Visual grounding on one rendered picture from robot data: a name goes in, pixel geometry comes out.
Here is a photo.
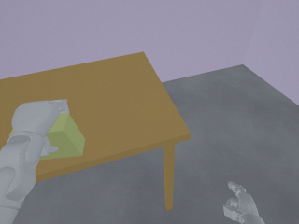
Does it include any table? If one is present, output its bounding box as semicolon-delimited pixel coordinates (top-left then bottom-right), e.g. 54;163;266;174
0;51;191;211

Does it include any sponge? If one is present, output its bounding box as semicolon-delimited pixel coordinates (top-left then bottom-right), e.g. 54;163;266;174
9;113;85;160

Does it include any robot left forearm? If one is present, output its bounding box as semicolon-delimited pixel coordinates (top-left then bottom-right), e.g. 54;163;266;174
0;131;45;224

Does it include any robot left hand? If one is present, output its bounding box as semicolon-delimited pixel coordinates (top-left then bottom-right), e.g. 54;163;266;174
11;99;70;157

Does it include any robot right hand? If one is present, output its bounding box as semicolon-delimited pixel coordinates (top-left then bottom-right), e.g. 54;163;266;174
223;181;259;223

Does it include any robot right forearm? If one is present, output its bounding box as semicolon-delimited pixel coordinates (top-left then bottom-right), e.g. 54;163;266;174
241;213;265;224

